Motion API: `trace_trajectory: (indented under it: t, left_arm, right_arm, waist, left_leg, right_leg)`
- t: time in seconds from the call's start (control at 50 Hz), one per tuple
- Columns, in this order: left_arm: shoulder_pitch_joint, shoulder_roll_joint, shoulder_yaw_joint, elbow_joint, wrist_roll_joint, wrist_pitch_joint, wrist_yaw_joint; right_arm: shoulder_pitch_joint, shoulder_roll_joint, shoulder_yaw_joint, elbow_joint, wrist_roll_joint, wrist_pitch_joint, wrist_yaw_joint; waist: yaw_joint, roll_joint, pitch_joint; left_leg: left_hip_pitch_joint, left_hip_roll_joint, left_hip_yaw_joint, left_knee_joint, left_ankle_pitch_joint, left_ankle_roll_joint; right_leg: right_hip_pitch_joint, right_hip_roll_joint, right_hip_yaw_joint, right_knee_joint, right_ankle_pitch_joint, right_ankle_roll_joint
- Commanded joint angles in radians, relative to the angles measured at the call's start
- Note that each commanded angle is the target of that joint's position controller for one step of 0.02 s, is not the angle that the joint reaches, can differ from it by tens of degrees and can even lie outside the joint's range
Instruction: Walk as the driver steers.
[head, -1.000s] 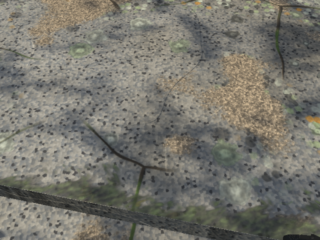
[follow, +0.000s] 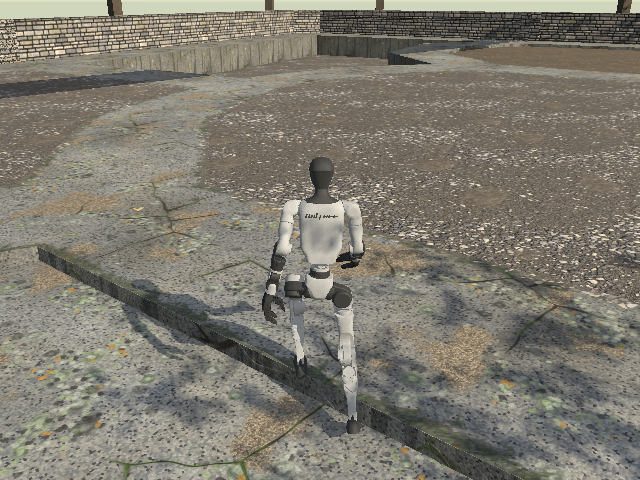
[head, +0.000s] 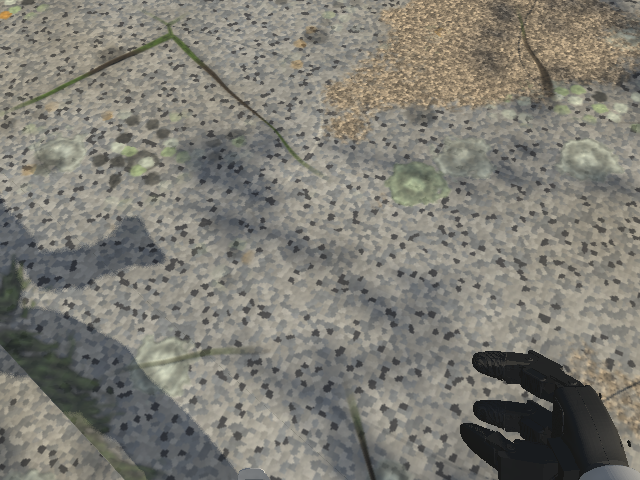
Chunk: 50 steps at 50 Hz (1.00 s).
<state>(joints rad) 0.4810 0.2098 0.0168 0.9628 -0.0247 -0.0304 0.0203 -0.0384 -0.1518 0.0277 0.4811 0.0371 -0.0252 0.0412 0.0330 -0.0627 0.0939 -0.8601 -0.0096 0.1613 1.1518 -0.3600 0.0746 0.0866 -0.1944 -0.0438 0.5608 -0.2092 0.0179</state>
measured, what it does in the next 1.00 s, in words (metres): climbs, turning right: right foot, then left foot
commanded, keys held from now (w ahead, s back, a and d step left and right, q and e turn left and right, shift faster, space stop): w+e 1.00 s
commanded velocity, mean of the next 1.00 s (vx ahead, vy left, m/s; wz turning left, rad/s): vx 0.50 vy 0.00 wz -0.46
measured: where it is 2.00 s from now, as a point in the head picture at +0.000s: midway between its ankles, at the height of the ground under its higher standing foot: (484, 238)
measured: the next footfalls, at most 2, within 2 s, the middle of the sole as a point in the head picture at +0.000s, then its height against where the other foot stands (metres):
right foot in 0.50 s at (424, 443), level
left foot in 0.98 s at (378, 271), level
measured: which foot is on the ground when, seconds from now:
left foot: down 0.00-0.50, up 0.52-0.96, down 0.98-1.00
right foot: up 0.00-0.48, down 0.50-0.98, up 1.00-1.00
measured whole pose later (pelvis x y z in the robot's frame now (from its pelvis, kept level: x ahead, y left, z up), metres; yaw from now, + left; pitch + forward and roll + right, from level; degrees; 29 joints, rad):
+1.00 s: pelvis +0.60 -0.08 +0.09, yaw -33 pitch +2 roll +1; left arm 0.41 0.29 0.10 0.71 -0.02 -0.03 0.02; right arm 0.02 -0.25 -0.05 0.66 0.00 -0.13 0.02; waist 0.08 -0.01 0.00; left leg -0.49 -0.02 -0.04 0.53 -0.06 0.00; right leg -0.12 0.08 0.23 0.71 -0.53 -0.04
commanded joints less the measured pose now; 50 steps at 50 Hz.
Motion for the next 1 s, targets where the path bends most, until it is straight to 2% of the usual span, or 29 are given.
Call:
trace_trajectory:
  t: [0.02, 0.04, 0.06, 0.08, 0.1, 0.14, 0.16, 0.22, 0.28, 0.34, 0.4, 0.46, 0.48, 0.5, 0.52, 0.54, 0.56, 0.58, 0.6, 0.62, 0.66, 0.72, 0.78, 0.84, 0.92, 0.94, 0.96, 0.98, 1.0]
  left_arm:
    - [-0.044, 0.239, 0.071, -0.053, -0.038, -0.085, -0.079]
    - [-0.188, 0.166, 0.064, -0.123, -0.061, -0.068, -0.07]
    - [-0.27, 0.106, 0.05, -0.184, -0.053, -0.054, -0.052]
    - [-0.284, 0.063, 0.04, -0.21, -0.024, -0.044, -0.043]
    - [-0.232, 0.062, 0.04, -0.216, -0.026, -0.036, -0.045]
    - [-0.201, 0.014, 0.019, -0.24, -0.033, -0.013, -0.041]
    - [-0.176, 0.03, 0.022, -0.235, -0.033, 0.006, -0.03]
    - [-0.205, 0.085, 0.036, -0.251, -0.002, 0.035, -0.02]
    - [-0.291, 0.106, 0.043, -0.291, 0.006, 0.034, -0.036]
    - [-0.406, 0.091, 0.043, -0.33, -0.001, 0.028, -0.07]
    - [-0.417, 0.117, 0.063, -0.352, -0.006, 0.035, -0.083]
    - [-0.282, 0.179, 0.102, -0.339, -0.007, 0.058, -0.075]
    - [-0.164, 0.209, 0.122, -0.309, -0.008, 0.064, -0.066]
    - [-0.014, 0.247, 0.148, -0.261, 0.0, 0.067, -0.053]
    - [-0.003, 0.277, 0.145, -0.237, 0.008, 0.063, -0.043]
    - [-0.078, 0.286, 0.126, -0.284, 0.022, 0.026, -0.047]
    - [-0.11, 0.217, 0.111, -0.304, 0.012, 0.003, -0.054]
    - [-0.124, 0.192, 0.103, -0.304, 0.007, -0.013, -0.056]
    - [-0.155, 0.193, 0.099, -0.312, 0.011, -0.034, -0.059]
    - [-0.187, 0.181, 0.092, -0.319, 0.013, -0.047, -0.054]
    - [-0.198, 0.165, 0.081, -0.329, 0.016, -0.059, -0.037]
    - [-0.136, 0.187, 0.084, -0.316, 0.01, -0.056, -0.008]
    - [-0.109, 0.2, 0.09, -0.316, 0.008, -0.041, 0.002]
    - [-0.068, 0.21, 0.099, -0.304, 0.002, -0.028, -0.007]
    - [-0.081, 0.201, 0.107, -0.305, -0.004, -0.015, 0.001]
    - [-0.1, 0.195, 0.107, -0.314, 0.0, -0.01, 0.001]
    - [-0.11, 0.163, 0.097, -0.325, 0.005, -0.011, -0.002]
    - [-0.108, 0.096, 0.071, -0.352, 0.023, -0.013, -0.007]
    - [0.038, 0.033, 0.053, -0.38, -0.011, -0.022, -0.004]
  right_arm:
    - [0.561, -0.27, -0.113, 0.118, -0.078, -0.002, -0.045]
    - [0.479, -0.235, -0.102, 0.138, -0.068, -0.013, -0.035]
    - [0.437, -0.203, -0.097, 0.184, -0.049, -0.036, -0.022]
    - [0.378, -0.107, -0.075, 0.213, -0.053, -0.052, -0.014]
    - [0.323, -0.031, -0.058, 0.238, -0.059, -0.064, -0.003]
    - [0.312, 0.004, -0.054, 0.282, -0.045, -0.074, -0.004]
    - [0.31, -0.018, -0.062, 0.291, -0.049, -0.078, -0.006]
    - [0.283, -0.066, -0.073, 0.306, -0.057, -0.096, -0.029]
    - [0.307, -0.137, -0.089, 0.321, -0.061, -0.099, -0.058]
    - [0.352, -0.212, -0.111, 0.328, -0.048, -0.095, -0.07]
    - [0.329, -0.255, -0.126, 0.327, -0.036, -0.077, -0.065]
    - [0.269, -0.311, -0.151, 0.305, -0.011, -0.051, -0.05]
    - [0.243, -0.314, -0.155, 0.296, 0.0, -0.045, -0.044]
    - [0.221, -0.298, -0.15, 0.289, 0.005, -0.042, -0.045]
    - [0.231, -0.141, -0.108, 0.263, -0.035, -0.049, -0.043]
    - [0.306, -0.105, -0.089, 0.193, -0.012, -0.079, -0.038]
    - [0.239, -0.198, -0.102, 0.193, 0.012, -0.108, -0.026]
    - [0.208, -0.219, -0.103, 0.177, 0.02, -0.123, -0.019]
    - [0.18, -0.207, -0.097, 0.177, -0.001, -0.131, -0.028]
    - [0.167, -0.219, -0.102, 0.175, -0.019, -0.129, -0.032]
    - [0.161, -0.226, -0.108, 0.164, -0.031, -0.109, -0.031]
    - [0.066, -0.186, -0.094, 0.137, -0.049, -0.093, -0.038]
    - [-0.04, -0.151, -0.079, 0.116, -0.042, -0.092, -0.031]
    - [-0.088, -0.165, -0.086, 0.101, -0.03, -0.095, -0.022]
    - [-0.042, -0.226, -0.117, 0.105, -0.018, -0.111, -0.014]
    - [0.024, -0.241, -0.129, 0.121, -0.018, -0.117, -0.017]
    - [0.129, -0.268, -0.146, 0.142, -0.026, -0.122, -0.022]
    - [0.291, -0.322, -0.158, 0.154, -0.045, -0.123, -0.03]
    - [0.369, -0.403, -0.172, 0.183, -0.069, -0.113, -0.027]
  waist:
    - [-0.25, 0.167, -0.704]
    - [-0.214, 0.114, -0.453]
    - [-0.179, 0.061, -0.214]
    - [-0.117, 0.075, -0.132]
    - [-0.054, 0.08, -0.082]
    - [-0.008, 0.116, -0.049]
    - [0.01, 0.103, -0.027]
    - [0.023, 0.132, 0.017]
    - [0.013, 0.132, 0.012]
    - [-0.04, 0.121, -0.007]
    - [-0.026, 0.153, -0.033]
    - [0.05, 0.175, -0.109]
    - [0.105, 0.162, -0.154]
    - [0.183, 0.098, -0.2]
    - [0.11, -0.144, -0.138]
    - [-0.007, -0.255, -0.256]
    - [0.035, -0.101, -0.215]
    - [0.018, -0.024, -0.157]
    - [-0.006, 0.061, -0.159]
    - [-0.027, 0.1, -0.14]
    - [-0.05, 0.097, -0.129]
    - [-0.019, 0.093, -0.079]
    - [0.028, 0.03, -0.058]
    - [0.063, -0.012, -0.064]
    - [0.023, -0.057, -0.072]
    - [-0.015, -0.071, -0.093]
    - [-0.069, -0.069, -0.163]
    - [-0.131, 0.031, -0.323]
    - [-0.055, 0.404, -0.424]
  left_leg:
    - [1.132, 0.38, -0.968, -0.747, -0.106, 0.223]
    - [0.916, 0.363, -0.83, -0.768, -0.122, 0.156]
    - [0.761, 0.332, -0.699, -0.78, -0.042, 0.127]
    - [0.641, 0.299, -0.553, -0.745, 0.063, 0.091]
    - [0.543, 0.273, -0.444, -0.738, 0.06, 0.069]
    - [0.531, 0.254, -0.308, -0.825, 0.13, 0.057]
    - [0.534, 0.248, -0.249, -0.875, 0.166, 0.058]
    - [0.524, 0.231, -0.117, -1.001, 0.289, 0.051]
    - [0.613, 0.206, -0.023, -1.03, 0.327, 0.059]
    - [0.738, 0.249, 0.019, -1.051, 0.37, 0.063]
    - [0.907, 0.275, 0.054, -0.967, 0.694, 0.051]
    - [1.017, 0.272, 0.071, -0.73, 1.054, 0.035]
    - [0.99, 0.246, 0.082, -0.568, 1.086, 0.023]
    - [0.848, 0.181, 0.089, -0.293, 0.956, -0.004]
    - [0.494, 0.061, 0.036, 0.054, -0.018, -0.034]
    - [0.158, -0.099, -0.171, 0.293, -0.253, -0.061]
    - [0.081, -0.029, -0.247, 0.311, -0.148, -0.051]
    - [0.089, 0.016, -0.253, 0.24, -0.054, -0.037]
    - [0.117, 0.056, -0.267, 0.195, -0.009, -0.034]
    - [0.166, 0.082, -0.282, 0.127, 0.034, -0.043]
    - [0.216, 0.102, -0.285, 0.025, 0.075, -0.064]
    - [0.189, 0.102, -0.239, -0.179, 0.15, -0.111]
    - [0.271, 0.055, -0.214, -0.439, 0.351, -0.141]
    - [0.373, 0.013, -0.204, -0.561, 0.433, -0.151]
    - [0.418, 0.014, -0.239, -0.66, 0.345, -0.111]
    - [0.491, 0.008, -0.225, -0.686, 0.317, -0.09]
    - [0.641, 0.026, -0.224, -0.697, 0.301, -0.059]
    - [0.909, 0.199, -0.393, -0.673, 0.211, 0.003]
    - [1.197, 0.418, -0.916, -0.818, -0.024, 0.169]
  right_leg:
    - [-0.537, 0.195, 0.264, 1.029, -0.069, -0.07]
    - [-0.617, 0.193, 0.22, 1.116, -0.122, -0.076]
    - [-0.718, 0.173, 0.182, 1.141, -0.17, -0.088]
    - [-0.732, 0.126, 0.192, 1.147, -0.125, -0.112]
    - [-0.707, 0.105, 0.19, 1.145, -0.105, -0.133]
    - [-0.735, 0.115, 0.179, 1.085, -0.078, -0.135]
    - [-0.753, 0.121, 0.165, 0.992, -0.07, -0.127]
    - [-0.766, 0.131, 0.128, 0.835, 0.05, -0.091]
    - [-0.789, 0.13, 0.062, 0.583, 0.161, -0.061]
    - [-0.726, 0.12, -0.009, 0.318, 0.211, -0.074]
    - [-0.659, 0.138, -0.044, 0.163, 0.156, -0.112]
    - [-0.522, 0.198, -0.1, 0.108, 0.039, -0.15]
    - [-0.385, 0.233, -0.117, 0.036, 0.046, -0.173]
    - [-0.151, 0.271, -0.092, -0.057, 0.073, -0.211]
    - [-0.008, 0.117, 0.209, -0.04, 0.123, -0.277]
    - [0.168, -0.05, 0.795, -0.252, -0.225, -0.499]
    - [0.104, -0.092, 0.8, -0.366, -0.291, -0.463]
    - [0.02, -0.065, 0.707, -0.368, -0.27, -0.419]
    - [-0.043, -0.047, 0.674, -0.363, -0.221, -0.379]
    - [-0.13, -0.021, 0.611, -0.364, -0.13, -0.36]
    - [-0.204, 0.018, 0.521, -0.382, -0.026, -0.341]
    - [-0.262, 0.055, 0.402, -0.375, 0.134, -0.322]
    - [-0.335, 0.111, 0.321, -0.349, 0.108, -0.273]
    - [-0.361, 0.108, 0.34, -0.312, 0.038, -0.245]
    - [-0.245, 0.065, 0.445, -0.189, 0.017, -0.207]
    - [-0.24, 0.077, 0.445, -0.128, 0.08, -0.189]
    - [-0.258, 0.126, 0.408, 0.002, 0.165, -0.157]
    - [-0.381, 0.184, 0.329, 0.292, 0.026, -0.117]
    - [-0.748, 0.315, 0.208, 0.625, -0.398, -0.044]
